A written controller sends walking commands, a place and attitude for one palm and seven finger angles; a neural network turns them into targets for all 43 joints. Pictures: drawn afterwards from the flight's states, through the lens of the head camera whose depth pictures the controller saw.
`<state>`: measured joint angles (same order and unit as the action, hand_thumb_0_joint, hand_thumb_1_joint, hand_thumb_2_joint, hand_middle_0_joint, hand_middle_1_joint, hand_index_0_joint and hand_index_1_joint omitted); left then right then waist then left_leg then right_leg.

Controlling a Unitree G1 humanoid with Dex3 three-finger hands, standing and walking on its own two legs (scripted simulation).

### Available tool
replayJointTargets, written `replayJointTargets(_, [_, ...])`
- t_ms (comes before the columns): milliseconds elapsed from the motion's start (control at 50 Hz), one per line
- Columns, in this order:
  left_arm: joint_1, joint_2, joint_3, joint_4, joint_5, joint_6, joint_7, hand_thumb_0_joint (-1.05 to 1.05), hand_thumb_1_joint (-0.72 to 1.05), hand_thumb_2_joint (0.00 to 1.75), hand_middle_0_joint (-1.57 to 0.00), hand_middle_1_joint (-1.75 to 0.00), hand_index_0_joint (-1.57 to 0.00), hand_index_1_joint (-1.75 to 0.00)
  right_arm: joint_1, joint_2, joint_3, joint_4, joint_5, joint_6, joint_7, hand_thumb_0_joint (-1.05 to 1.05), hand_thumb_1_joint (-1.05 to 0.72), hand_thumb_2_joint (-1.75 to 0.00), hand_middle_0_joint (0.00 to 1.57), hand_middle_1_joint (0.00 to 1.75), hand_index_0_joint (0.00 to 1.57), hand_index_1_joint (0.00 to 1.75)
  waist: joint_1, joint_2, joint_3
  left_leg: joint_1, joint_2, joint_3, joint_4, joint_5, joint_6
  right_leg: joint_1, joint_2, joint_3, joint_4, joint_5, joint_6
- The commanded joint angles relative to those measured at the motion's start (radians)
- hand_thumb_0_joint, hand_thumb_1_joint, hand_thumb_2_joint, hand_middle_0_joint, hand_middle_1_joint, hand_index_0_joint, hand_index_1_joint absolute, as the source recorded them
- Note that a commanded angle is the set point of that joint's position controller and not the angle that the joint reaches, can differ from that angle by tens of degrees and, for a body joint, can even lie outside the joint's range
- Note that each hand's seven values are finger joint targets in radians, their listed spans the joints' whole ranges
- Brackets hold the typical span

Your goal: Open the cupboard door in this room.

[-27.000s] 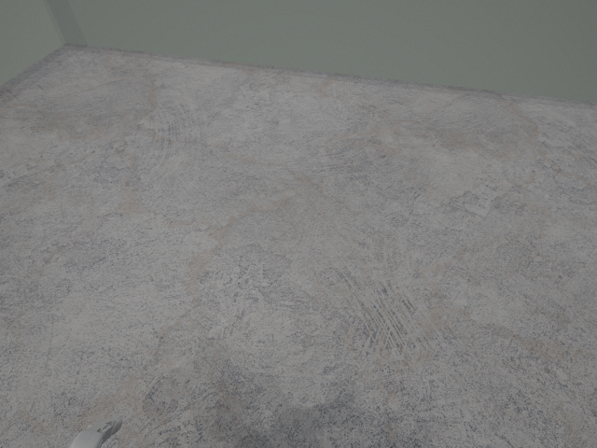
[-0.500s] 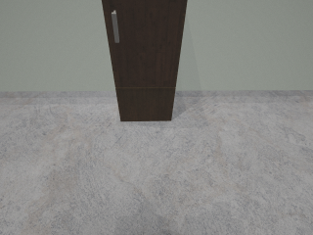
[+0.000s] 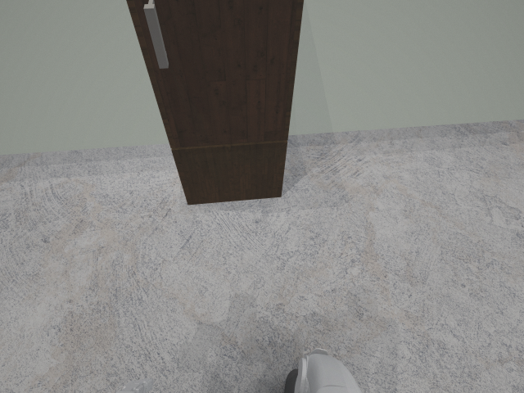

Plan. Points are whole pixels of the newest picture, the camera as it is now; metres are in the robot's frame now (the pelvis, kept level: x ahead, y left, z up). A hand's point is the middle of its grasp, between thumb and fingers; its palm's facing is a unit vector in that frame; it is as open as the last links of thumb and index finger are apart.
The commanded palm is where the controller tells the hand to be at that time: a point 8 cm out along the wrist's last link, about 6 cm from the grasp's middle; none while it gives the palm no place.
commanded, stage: take the last steps up to it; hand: left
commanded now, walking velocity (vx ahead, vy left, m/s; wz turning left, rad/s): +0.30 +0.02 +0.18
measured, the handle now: (157, 34) +0.89 +0.30 +0.06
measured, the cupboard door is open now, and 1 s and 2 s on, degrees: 0 0 0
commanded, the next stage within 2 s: come to a stop and stand still in 0.88 s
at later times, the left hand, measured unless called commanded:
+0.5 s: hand out of the picture +0.14 +0.16 -0.16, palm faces +0.17 -0.96 -0.20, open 7.3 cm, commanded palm none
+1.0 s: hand (145, 272) +0.35 +0.26 -0.16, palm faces +0.15 -0.97 -0.19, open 7.4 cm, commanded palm none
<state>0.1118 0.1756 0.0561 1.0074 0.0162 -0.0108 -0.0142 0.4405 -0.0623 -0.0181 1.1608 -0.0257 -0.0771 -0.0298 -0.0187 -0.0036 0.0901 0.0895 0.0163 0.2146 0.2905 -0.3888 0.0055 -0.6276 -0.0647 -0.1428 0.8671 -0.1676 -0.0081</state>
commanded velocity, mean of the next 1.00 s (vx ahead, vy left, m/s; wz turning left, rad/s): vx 0.23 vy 0.01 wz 0.10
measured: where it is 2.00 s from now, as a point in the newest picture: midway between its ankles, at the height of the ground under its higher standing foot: (245, 360)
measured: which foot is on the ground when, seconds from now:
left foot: down 0.00-0.10, up 0.12-0.66, down 0.68-1.00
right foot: up 0.00-0.06, down 0.08-0.68, up 0.70-1.00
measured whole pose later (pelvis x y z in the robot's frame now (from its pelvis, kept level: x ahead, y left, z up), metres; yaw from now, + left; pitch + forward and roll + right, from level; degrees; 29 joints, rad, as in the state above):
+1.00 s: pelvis +0.31 +0.07 +0.01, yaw +6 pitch -1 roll +1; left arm 0.20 0.18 0.05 1.06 0.02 -0.01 0.00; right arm 0.28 -0.15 -0.04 1.10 -0.03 -0.05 -0.02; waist 0.01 -0.03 0.05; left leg -0.08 0.00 0.19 0.36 -0.26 0.04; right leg -0.50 -0.12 -0.08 0.93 -0.28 0.03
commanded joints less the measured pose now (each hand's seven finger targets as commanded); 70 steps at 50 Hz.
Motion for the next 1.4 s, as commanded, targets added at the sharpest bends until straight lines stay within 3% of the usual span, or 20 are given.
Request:
replayJointTargets(0, [0.169, 0.03, -0.002, -0.007, 0.005, -0.032, 0.004, 0.0, 0.9, 0.9, -0.2, -0.3, -0.2, -0.3, 0.03, -0.214, -0.048, -0.022, 0.015, -0.008, -0.016, 0.0, -0.9, -0.9, 0.2, 0.3, 0.2, 0.3, 0.083, 0.126, -0.082, -0.018, 0.252, -0.057, 0.204, 1.133, 0.063, 0.293, 0.073, -0.021, -0.251, 0.057, -0.05])
replayJointTargets(40, [0.386, 0.113, 0.023, 0.062, 0.016, -0.054, 0.013, 0.0, 0.9, 0.9, -0.2, -0.3, -0.2, -0.3, -0.006, -0.209, -0.052, -0.036, 0.025, -0.005, -0.003, 0.0, -0.9, -0.9, 0.2, 0.3, 0.2, 0.3, 0.185, 0.046, -0.187, -0.209, 0.181, -0.044, 0.548, 0.83, 0.024, 0.661, -0.004, 0.041, -0.359, 0.245, -0.081])
replayJointTargets(60, [0.458, 0.214, 0.046, 0.08, 0.02, -0.062, 0.024, 0.0, 0.9, 0.9, -0.2, -0.3, -0.2, -0.3, 0.045, -0.136, -0.042, -0.053, 0.037, -0.005, 0.008, 0.0, -0.9, -0.9, 0.2, 0.3, 0.2, 0.3, 0.182, -0.191, -0.292, -0.475, 0.025, -0.058, 0.879, 0.064, -0.004, 0.872, -0.287, 0.424, -0.364, 0.53, -0.187])
replayJointTargets(80, [0.426, 0.252, 0.05, 0.075, -0.005, -0.057, 0.029, 0.0, 0.9, 0.9, -0.2, -0.3, -0.2, -0.3, 0.057, -0.136, -0.038, -0.075, 0.041, 0.009, 0.003, 0.0, -0.9, -0.9, 0.2, 0.3, 0.2, 0.3, 0.132, -0.202, -0.303, -0.544, -0.015, -0.177, 1.114, -0.196, 0.003, 0.817, -0.416, 0.574, -0.455, 0.628, -0.27])
replayJointTargets(140, [0.188, 0.134, 0.023, 0.018, -0.01, -0.059, 0.03, 0.0, 0.9, 0.9, -0.2, -0.3, -0.2, -0.3, -0.033, -0.121, -0.047, -0.07, 0.017, 0.044, 0.016, 0.0, -0.9, -0.9, 0.2, 0.3, 0.2, 0.3, 0.055, -0.038, -0.045, -0.593, 0.101, -0.269, 1.112, 0.031, 0.007, 0.418, -0.326, 0.421, -0.616, 0.006, -0.158])
replayJointTargets(180, [0.137, 0.084, 0.006, 0.013, -0.002, -0.068, 0.033, 0.0, 0.9, 0.9, -0.2, -0.3, -0.2, -0.3, -0.029, -0.093, -0.045, -0.065, 0.006, 0.059, 0.022, 0.0, -0.9, -0.9, 0.2, 0.3, 0.2, 0.3, 0.011, -0.009, -0.02, -0.536, 0.12, -0.259, 1.038, 0.106, -0.001, 0.286, -0.275, 0.304, -0.651, -0.071, -0.115])
replayJointTargets(520, [0.358, 0.108, 0.003, 0.121, 0.009, -0.076, 0.026, 0.0, 0.9, 0.9, -0.2, -0.3, -0.2, -0.3, -0.373, -0.117, -0.029, -0.191, 0.002, 0.053, 0.06, 0.0, -0.9, -0.9, 0.2, 0.3, 0.2, 0.3, 0.094, -0.117, 0.007, -0.609, 0.092, -0.117, 0.394, 0.136, -0.033, 0.577, -0.272, 0.095, -0.635, 0.206, -0.126])
replayJointTargets(580, [0.352, 0.12, 0.007, 0.13, 0.009, -0.064, 0.028, 0.0, 0.9, 0.9, -0.2, -0.3, -0.2, -0.3, -0.345, -0.134, -0.031, -0.189, 0.003, 0.045, 0.056, 0.0, -0.9, -0.9, 0.2, 0.3, 0.2, 0.3, 0.072, -0.125, -0.017, -0.488, 0.066, -0.084, 0.293, 0.111, -0.011, 0.579, -0.272, 0.075, -0.57, 0.219, -0.119])
replayJointTargets(620, [0.31, 0.109, 0.004, 0.124, 0.001, -0.059, 0.029, 0.0, 0.9, 0.9, -0.2, -0.3, -0.2, -0.3, -0.191, -0.162, -0.038, -0.137, -0.002, 0.031, 0.045, 0.0, -0.9, -0.9, 0.2, 0.3, 0.2, 0.3, -0.009, -0.072, -0.075, -0.215, 0.033, -0.053, 0.151, 0.204, 0.004, 0.472, -0.199, -0.009, -0.379, 0.265, -0.07])
replayJointTargets(640, [0.317, 0.074, -0.003, 0.111, -0.004, -0.058, 0.025, 0.0, 0.9, 0.9, -0.2, -0.3, -0.2, -0.3, -0.063, -0.239, -0.057, -0.103, -0.007, 0.02, 0.034, 0.0, -0.9, -0.9, 0.2, 0.3, 0.2, 0.3, -0.056, 0.078, -0.168, 0.011, 0.158, -0.206, 0.117, 0.295, 0.05, 0.327, -0.121, -0.058, -0.159, 0.13, -0.019])
replayJointTargets(660, [0.313, 0.023, -0.019, 0.084, -0.008, -0.063, 0.018, 0.0, 0.9, 0.9, -0.2, -0.3, -0.2, -0.3, 0.039, -0.329, -0.078, -0.074, -0.007, 0.019, 0.023, 0.0, -0.9, -0.9, 0.2, 0.3, 0.2, 0.3, -0.082, 0.285, -0.217, 0.171, 0.379, -0.497, 0.072, 0.466, 0.154, 0.086, -0.007, -0.075, 0.095, -0.366, 0.019])
replayJointTargets(680, [0.251, 0.041, -0.015, 0.057, 0.0, -0.058, 0.024, 0.0, 0.9, 0.9, -0.2, -0.3, -0.2, -0.3, 0.06, -0.34, -0.079, -0.061, 0.004, 0.034, 0.015, 0.0, -0.9, -0.9, 0.2, 0.3, 0.2, 0.3, -0.087, 0.216, -0.169, 0.114, 0.425, -0.495, 0.035, 0.484, 0.203, 0.028, -0.021, 0.017, 0.235, -0.448, 0.001])
replayJointTargets(740, [0.218, 0.022, -0.004, 0.078, 0.004, -0.042, 0.018, 0.0, 0.9, 0.9, -0.2, -0.3, -0.2, -0.3, -0.114, -0.219, -0.05, -0.096, 0.007, 0.023, 0.008, 0.0, -0.9, -0.9, 0.2, 0.3, 0.2, 0.3, -0.02, 0.135, -0.014, -0.146, 0.35, -0.364, -0.048, 0.375, 0.172, 0.037, -0.086, 0.096, 0.285, -0.28, 0.003])
replayJointTargets(820, [0.273, -0.014, -0.001, 0.086, 0.009, -0.02, 0.017, 0.0, 0.9, 0.9, -0.2, -0.3, -0.2, -0.3, -0.126, -0.175, -0.043, -0.108, 0.005, 0.002, 0.003, 0.0, -0.9, -0.9, 0.2, 0.3, 0.2, 0.3, 0.025, 0.076, -0.054, -0.197, 0.287, -0.226, -0.064, 0.53, 0.151, 0.098, -0.072, 0.094, 0.244, -0.157, 0.023])
replayJointTargets(1040, [0.167, 0.011, -0.015, 0.027, 0.002, -0.008, 0.028, 0.0, 0.9, 0.9, -0.2, -0.3, -0.2, -0.3, -0.121, -0.2, -0.042, -0.073, 0.0, 0.026, -0.008, 0.0, -0.9, -0.9, 0.2, 0.3, 0.2, 0.3, 0.048, 0.106, -0.039, -0.201, 0.228, -0.143, 0.106, 0.773, 0.091, 0.343, -0.011, 0.044, -0.312, 0.013, 0.021])
replayJointTargets(1080, [0.243, 0.09, -0.007, 0.056, 0.005, -0.019, 0.042, 0.0, 0.9, 0.9, -0.2, -0.3, -0.2, -0.3, -0.102, -0.169, -0.038, -0.064, 0.014, 0.033, -0.005, 0.0, -0.9, -0.9, 0.2, 0.3, 0.2, 0.3, 0.08, -0.022, -0.089, -0.293, 0.151, -0.118, 0.213, 0.515, 0.014, 0.538, -0.078, 0.111, -0.43, 0.429, 0.018])
replayJointTargets(1120, [0.231, 0.175, -0.002, 0.053, -0.003, -0.023, 0.048, 0.0, 0.9, 0.9, -0.2, -0.3, -0.2, -0.3, -0.023, -0.13, -0.038, -0.055, 0.032, 0.058, 0.0, 0.0, -0.9, -0.9, 0.2, 0.3, 0.2, 0.3, 0.037, -0.158, -0.14, -0.378, 0.034, -0.1, 0.312, -0.055, -0.034, 0.611, -0.316, 0.263, -0.405, 0.871, -0.134])
replayJointTargets(1200, [0.134, 0.162, 0.011, 0.022, -0.001, -0.008, 0.068, 0.0, 0.9, 0.9, -0.2, -0.3, -0.2, -0.3, -0.057, -0.133, -0.046, -0.057, 0.028, 0.101, -0.006, 0.0, -0.9, -0.9, 0.2, 0.3, 0.2, 0.3, 0.045, -0.213, -0.138, -0.392, 0.039, -0.188, 0.596, -0.207, -0.033, 0.506, -0.334, 0.286, -0.467, 0.759, -0.221])
replayJointTargets(1280, [0.077, 0.172, 0.028, -0.016, 0.009, 0.009, 0.072, 0.0, 0.9, 0.9, -0.2, -0.3, -0.2, -0.3, -0.087, -0.132, -0.053, -0.076, 0.028, 0.117, 0.005, 0.0, -0.9, -0.9, 0.2, 0.3, 0.2, 0.3, 0.042, -0.119, -0.163, -0.409, 0.02, -0.208, 0.664, -0.141, -0.038, 0.463, -0.309, 0.242, -0.495, 0.541, -0.195])
replayJointTargets(1380, [0.044, 0.176, 0.039, -0.04, 0.022, 0.021, 0.064, 0.0, 0.9, 0.9, -0.2, -0.3, -0.2, -0.3, -0.084, -0.127, -0.053, -0.108, 0.021, 0.113, 0.018, 0.0, -0.9, -0.9, 0.2, 0.3, 0.2, 0.3, 0.03, -0.189, -0.159, -0.358, 0.012, -0.182, 0.512, -0.07, -0.037, 0.368, -0.254, 0.24, -0.557, 0.086, -0.148])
